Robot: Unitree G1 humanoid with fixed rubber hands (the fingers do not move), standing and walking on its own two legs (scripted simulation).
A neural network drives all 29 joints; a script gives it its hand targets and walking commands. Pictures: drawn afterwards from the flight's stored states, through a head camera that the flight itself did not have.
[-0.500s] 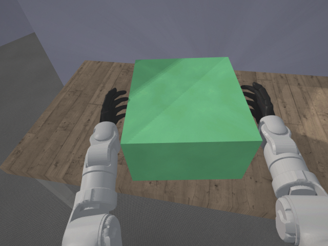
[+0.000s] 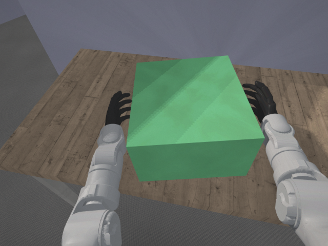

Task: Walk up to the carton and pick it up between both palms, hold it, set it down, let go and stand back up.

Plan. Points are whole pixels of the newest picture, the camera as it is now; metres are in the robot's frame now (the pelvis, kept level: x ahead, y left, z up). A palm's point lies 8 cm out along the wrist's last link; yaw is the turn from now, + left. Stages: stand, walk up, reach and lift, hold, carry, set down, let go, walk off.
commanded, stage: set down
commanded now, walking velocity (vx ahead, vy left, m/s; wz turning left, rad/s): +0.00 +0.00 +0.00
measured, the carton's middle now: (186, 114) +0.46 +0.03 +0.02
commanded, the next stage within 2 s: none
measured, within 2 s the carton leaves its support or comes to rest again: rests again in 0.34 s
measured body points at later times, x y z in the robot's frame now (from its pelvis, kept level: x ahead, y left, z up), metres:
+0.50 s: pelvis -0.01 +0.00 +0.00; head +0.07 -0.01 +0.44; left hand +0.39 +0.21 +0.06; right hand +0.47 -0.16 +0.06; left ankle -0.01 +0.15 -0.75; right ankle -0.03 -0.11 -0.75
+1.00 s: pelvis -0.01 +0.00 +0.00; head +0.08 -0.01 +0.44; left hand +0.39 +0.21 +0.05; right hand +0.47 -0.16 +0.05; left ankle -0.01 +0.15 -0.75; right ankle -0.03 -0.11 -0.75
